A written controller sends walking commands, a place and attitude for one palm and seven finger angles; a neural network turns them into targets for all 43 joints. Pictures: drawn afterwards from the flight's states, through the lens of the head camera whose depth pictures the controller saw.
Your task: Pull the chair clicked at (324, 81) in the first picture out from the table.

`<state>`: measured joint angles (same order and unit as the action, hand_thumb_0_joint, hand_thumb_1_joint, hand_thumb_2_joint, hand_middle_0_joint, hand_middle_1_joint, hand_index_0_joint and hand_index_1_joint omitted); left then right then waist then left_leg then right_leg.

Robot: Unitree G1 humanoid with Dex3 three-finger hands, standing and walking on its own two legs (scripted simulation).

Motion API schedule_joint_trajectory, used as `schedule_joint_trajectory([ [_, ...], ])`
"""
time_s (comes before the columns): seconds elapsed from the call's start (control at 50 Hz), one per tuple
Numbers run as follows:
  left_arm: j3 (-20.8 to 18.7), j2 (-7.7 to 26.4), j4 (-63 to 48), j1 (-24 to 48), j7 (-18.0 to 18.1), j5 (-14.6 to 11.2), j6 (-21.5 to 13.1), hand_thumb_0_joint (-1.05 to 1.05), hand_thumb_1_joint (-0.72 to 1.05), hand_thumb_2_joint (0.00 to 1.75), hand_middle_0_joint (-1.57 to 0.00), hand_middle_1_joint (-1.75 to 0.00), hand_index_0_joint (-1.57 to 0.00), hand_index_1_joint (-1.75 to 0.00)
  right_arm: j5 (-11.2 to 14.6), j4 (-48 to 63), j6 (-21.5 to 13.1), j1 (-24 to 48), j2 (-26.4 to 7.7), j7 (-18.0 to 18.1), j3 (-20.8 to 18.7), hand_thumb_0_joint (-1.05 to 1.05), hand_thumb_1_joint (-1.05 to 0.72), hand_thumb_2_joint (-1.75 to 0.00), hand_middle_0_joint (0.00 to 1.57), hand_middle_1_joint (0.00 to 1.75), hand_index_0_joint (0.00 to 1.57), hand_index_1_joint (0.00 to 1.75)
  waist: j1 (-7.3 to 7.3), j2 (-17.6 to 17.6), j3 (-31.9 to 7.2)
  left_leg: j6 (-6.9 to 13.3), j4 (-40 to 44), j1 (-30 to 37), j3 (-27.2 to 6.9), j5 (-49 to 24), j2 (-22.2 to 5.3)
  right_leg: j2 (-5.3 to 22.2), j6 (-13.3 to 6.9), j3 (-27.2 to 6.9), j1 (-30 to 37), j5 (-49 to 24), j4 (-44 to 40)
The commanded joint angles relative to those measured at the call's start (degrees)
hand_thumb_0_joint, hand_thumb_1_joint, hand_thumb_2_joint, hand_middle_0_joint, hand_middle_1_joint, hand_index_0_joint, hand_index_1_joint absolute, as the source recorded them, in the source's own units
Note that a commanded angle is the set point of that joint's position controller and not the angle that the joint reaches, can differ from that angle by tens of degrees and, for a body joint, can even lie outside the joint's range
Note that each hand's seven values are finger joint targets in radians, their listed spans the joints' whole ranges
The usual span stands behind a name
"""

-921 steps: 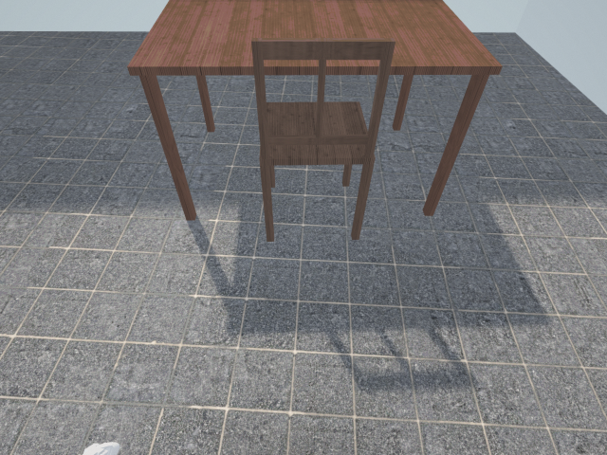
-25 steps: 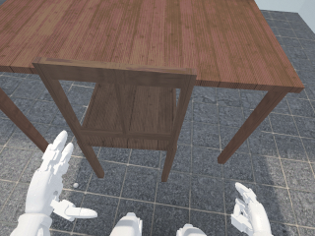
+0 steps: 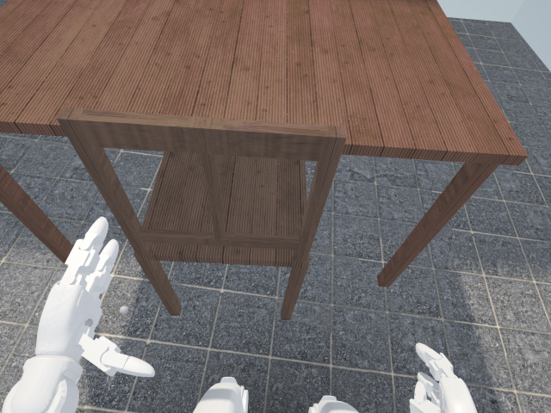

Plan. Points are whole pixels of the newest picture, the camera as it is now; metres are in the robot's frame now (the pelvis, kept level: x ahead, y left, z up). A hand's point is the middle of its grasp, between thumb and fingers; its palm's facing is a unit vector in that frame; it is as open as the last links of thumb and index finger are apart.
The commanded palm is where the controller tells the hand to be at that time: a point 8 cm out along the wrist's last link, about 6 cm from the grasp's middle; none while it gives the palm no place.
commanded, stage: raise the hand toward the chair's back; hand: left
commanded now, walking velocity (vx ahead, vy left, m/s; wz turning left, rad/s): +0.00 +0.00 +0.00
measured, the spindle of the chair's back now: (215, 199) +0.47 +0.13 -0.03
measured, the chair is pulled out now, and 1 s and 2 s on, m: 0.00 0.00 0.00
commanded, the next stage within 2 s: aim the fingers beside a spindle in 0.34 s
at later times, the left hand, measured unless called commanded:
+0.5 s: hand (140, 309) +0.25 +0.19 +0.04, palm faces +0.03 -1.00 -0.05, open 16.9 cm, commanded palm +0.23 +0.24 +0.04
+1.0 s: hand (171, 293) +0.28 +0.16 +0.02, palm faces +0.02 -1.00 -0.03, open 16.9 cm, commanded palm +0.26 +0.21 +0.02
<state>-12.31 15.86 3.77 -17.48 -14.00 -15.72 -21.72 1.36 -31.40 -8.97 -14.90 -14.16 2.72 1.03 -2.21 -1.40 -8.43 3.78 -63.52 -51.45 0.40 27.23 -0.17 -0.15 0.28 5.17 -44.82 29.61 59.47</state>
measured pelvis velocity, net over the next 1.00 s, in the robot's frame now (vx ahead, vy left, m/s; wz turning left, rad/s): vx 0.00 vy -0.03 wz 0.00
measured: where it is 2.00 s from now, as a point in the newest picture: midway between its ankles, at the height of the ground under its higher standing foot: outside the picture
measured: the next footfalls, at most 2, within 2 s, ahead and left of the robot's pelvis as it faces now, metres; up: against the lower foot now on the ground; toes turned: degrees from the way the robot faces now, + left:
none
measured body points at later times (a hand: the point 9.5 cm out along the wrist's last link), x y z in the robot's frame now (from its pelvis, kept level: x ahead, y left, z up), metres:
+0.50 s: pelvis +0.00 -0.02 +0.00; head +0.07 +0.00 +0.44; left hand +0.24 +0.24 +0.04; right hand +0.18 -0.26 -0.08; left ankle +0.03 +0.07 -0.66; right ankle -0.01 -0.13 -0.66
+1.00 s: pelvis +0.00 -0.03 -0.02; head +0.09 -0.02 +0.43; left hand +0.27 +0.21 +0.02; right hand +0.16 -0.28 -0.10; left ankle +0.03 +0.07 -0.66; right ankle -0.01 -0.13 -0.66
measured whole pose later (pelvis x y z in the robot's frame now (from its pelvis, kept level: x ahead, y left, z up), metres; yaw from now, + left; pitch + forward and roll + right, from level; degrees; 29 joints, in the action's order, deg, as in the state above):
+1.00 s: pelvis +0.00 -0.03 -0.02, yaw +0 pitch +18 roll -3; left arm -10.1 13.6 10.7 -10.6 -12.0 -14.3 -24.9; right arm 0.8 -32.3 -7.4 -13.4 -14.5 1.7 0.4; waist -2.3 -1.6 -9.3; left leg 1.6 -67.5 -56.4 -0.3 29.1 -1.2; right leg -1.0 -2.0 5.7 -50.6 32.7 65.2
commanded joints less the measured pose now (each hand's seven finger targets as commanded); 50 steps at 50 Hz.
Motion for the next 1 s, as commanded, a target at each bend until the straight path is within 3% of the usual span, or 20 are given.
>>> schedule_joint_trajectory([
  [0.0, -3.59, 7.00, -11.11, 3.12, 0.46, -0.91, -3.98, 0.00, -0.50, 0.30, -0.06, -0.08, -0.06, -0.08, 0.16, 8.67, -2.84, 2.71, -8.73, 0.58, -3.87, 0.00, -0.90, -0.90, 0.20, 0.30, 0.20, 0.30, 0.82, -3.52, -11.55, -3.61, 11.80, 15.97, -5.99, -13.71, -1.88, -1.04, -1.88, 0.18, -0.28, -8.80, -6.50],
  [0.16, -3.96, 7.90, -12.49, 3.41, 1.08, -0.55, -5.52, 0.00, -0.50, 0.30, -0.06, -0.08, -0.06, -0.08, -0.06, 8.26, -2.71, 2.73, -8.47, 0.36, -3.91, 0.00, -0.90, -0.90, 0.20, 0.30, 0.20, 0.30, 0.76, -4.87, -12.83, -3.34, 10.85, 16.30, -5.39, -15.08, -1.84, -1.10, -1.92, -0.39, 0.15, -9.86, -6.31],
  [0.26, -4.03, 7.40, -9.77, 3.19, 0.52, -0.99, -4.54, 0.00, -0.50, 0.30, -0.06, -0.08, -0.06, -0.08, 0.09, 8.35, -2.27, 2.86, -8.38, 0.45, -3.71, 0.00, -0.90, -0.90, 0.20, 0.30, 0.20, 0.30, 0.54, -2.27, -11.19, -2.90, 10.50, 13.52, -4.85, -12.49, -1.43, -1.21, -1.80, -0.62, 0.95, -9.36, -6.90],
  [0.32, -3.59, 7.20, -11.53, 3.99, 0.00, -1.13, -4.90, 0.00, -0.50, 0.30, -0.06, -0.08, -0.06, -0.08, 0.18, 8.56, -2.39, 2.87, -8.30, 0.60, -3.78, 0.00, -0.90, -0.90, 0.20, 0.30, 0.20, 0.30, 0.37, -2.87, -13.08, -2.71, 9.81, 14.59, -4.36, -14.05, -1.37, -1.07, -1.72, -0.97, 1.54, -11.01, -6.81],
  [0.42, -3.69, 7.28, -11.34, 3.93, 0.08, -1.04, -5.01, 0.00, -0.50, 0.30, -0.06, -0.08, -0.06, -0.08, 0.15, 8.53, -2.42, 3.05, -8.10, 0.63, -3.65, 0.00, -0.90, -0.90, 0.20, 0.30, 0.20, 0.30, 0.52, -3.29, -12.65, -2.62, 9.73, 14.15, -4.22, -13.81, -1.24, -1.02, -1.70, -1.13, 1.69, -10.99, -6.84],
  [0.5, -1.88, 5.94, -8.29, 7.84, -0.02, -0.66, -4.92, 0.00, -0.50, 0.30, -0.06, -0.08, -0.06, -0.08, 0.05, 7.79, -2.46, 2.79, -8.39, 0.71, -3.53, 0.00, -0.90, -0.90, 0.20, 0.30, 0.20, 0.30, -0.79, -1.77, -10.71, -2.35, 8.30, 11.84, -4.04, -11.73, -1.12, -0.98, -1.48, -1.53, -0.34, -10.11, -6.63],
  [0.6, -0.77, 5.71, -8.38, 10.16, 0.38, 0.02, -5.23, 0.00, -0.50, 0.30, -0.06, -0.08, -0.06, -0.08, -0.09, 8.09, -2.48, 2.72, -8.38, 0.56, -3.50, 0.00, -0.90, -0.90, 0.20, 0.30, 0.20, 0.30, -0.33, -2.11, -13.28, -2.22, 7.62, 11.77, -3.81, -12.36, -1.00, -0.75, -1.56, -2.02, 0.34, -10.77, -5.83],
  [0.66, -3.78, 8.40, -8.04, 9.58, 1.56, 0.37, -5.38, 0.00, -0.50, 0.30, -0.06, -0.08, -0.06, -0.08, -0.29, 7.69, -2.13, 2.71, -8.27, 0.49, -3.74, 0.00, -0.90, -0.90, 0.20, 0.30, 0.20, 0.30, 0.73, -1.77, -15.62, -2.13, 6.77, 11.29, -3.12, -14.69, -0.91, -0.79, -1.62, -2.66, 2.55, -13.68, -5.20],
  [0.7, -2.81, 6.46, -8.21, 7.49, 1.75, 0.07, -5.34, 0.00, -0.50, 0.30, -0.06, -0.08, -0.06, -0.08, -0.25, 8.18, -1.79, 3.07, -7.77, 0.00, -3.74, 0.00, -0.90, -0.90, 0.20, 0.30, 0.20, 0.30, 1.13, -2.39, -16.12, -2.21, 6.74, 11.37, -2.49, -16.15, -0.74, -0.53, -1.49, -2.79, 3.79, -15.98, -5.08],
  [0.78, -3.13, 6.43, -5.70, 8.40, 2.32, 0.27, -5.36, 0.00, -0.50, 0.30, -0.06, -0.08, -0.06, -0.08, -0.29, 7.62, -0.94, 2.97, -7.86, -0.28, -3.82, 0.00, -0.90, -0.90, 0.20, 0.30, 0.20, 0.30, 0.31, -0.36, -14.66, -2.03, 5.56, 8.97, -2.16, -15.66, -0.76, -0.62, -1.22, -3.39, 3.21, -16.97, -4.70],
  [0.84, -1.79, 5.48, -5.26, 10.09, 2.02, 0.46, -6.04, 0.00, -0.50, 0.30, -0.06, -0.08, -0.06, -0.08, -0.25, 7.62, -0.80, 2.94, -8.11, -0.38, -3.90, 0.00, -0.90, -0.90, 0.20, 0.30, 0.20, 0.30, -0.13, -1.48, -13.55, -2.18, 5.32, 8.34, -2.32, -13.92, -0.81, -0.56, -1.34, -3.17, 1.13, -14.71, -4.40],
  [0.94, -0.52, 5.26, -5.17, 15.10, 2.22, 0.70, -7.41, 0.00, -0.50, 0.30, -0.06, -0.08, -0.06, -0.08, -0.39, 6.95, -1.04, 2.56, -8.36, -0.17, -3.99, 0.00, -0.90, -0.90, 0.20, 0.30, 0.20, 0.30, -0.89, -0.85, -15.45, -1.97, 4.10, 8.01, -2.57, -13.04, -0.90, -0.45, -1.26, -3.67, -0.12, -13.55, -3.80],
  [0.98, -0.97, 5.90, -4.79, 15.62, 2.60, 1.10, -7.79, 0.00, -0.50, 0.30, -0.06, -0.08, -0.06, -0.08, -0.49, 6.49, -0.98, 2.65, -8.33, -0.18, -4.01, 0.00, -0.90, -0.90, 0.20, 0.30, 0.20, 0.30, -0.49, -1.84, -16.35, -1.92, 3.75, 8.19, -2.42, -13.70, -0.88, -0.43, -1.39, -3.98, -0.08, -14.21, -3.42],
])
